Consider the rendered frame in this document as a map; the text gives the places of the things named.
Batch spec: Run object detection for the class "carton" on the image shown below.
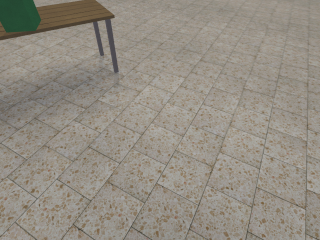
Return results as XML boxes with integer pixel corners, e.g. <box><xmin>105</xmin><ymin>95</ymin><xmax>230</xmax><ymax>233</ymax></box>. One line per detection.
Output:
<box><xmin>0</xmin><ymin>0</ymin><xmax>41</xmax><ymax>33</ymax></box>

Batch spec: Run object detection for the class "table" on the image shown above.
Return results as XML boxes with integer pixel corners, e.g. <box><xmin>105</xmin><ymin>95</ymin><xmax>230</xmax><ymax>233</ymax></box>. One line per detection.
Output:
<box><xmin>0</xmin><ymin>0</ymin><xmax>119</xmax><ymax>73</ymax></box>

